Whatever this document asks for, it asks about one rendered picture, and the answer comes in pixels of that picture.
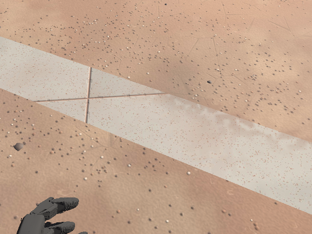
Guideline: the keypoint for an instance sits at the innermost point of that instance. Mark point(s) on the left robot hand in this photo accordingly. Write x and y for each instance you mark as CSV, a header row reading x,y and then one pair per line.
x,y
34,222

